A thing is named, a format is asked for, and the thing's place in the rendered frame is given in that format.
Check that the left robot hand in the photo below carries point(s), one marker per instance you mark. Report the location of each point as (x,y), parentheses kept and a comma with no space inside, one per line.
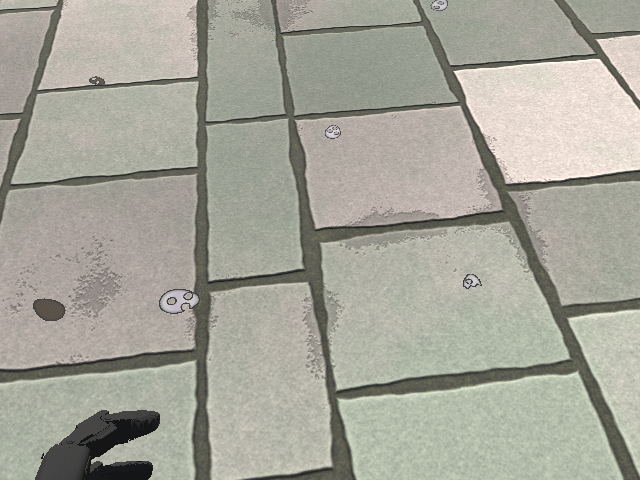
(71,459)

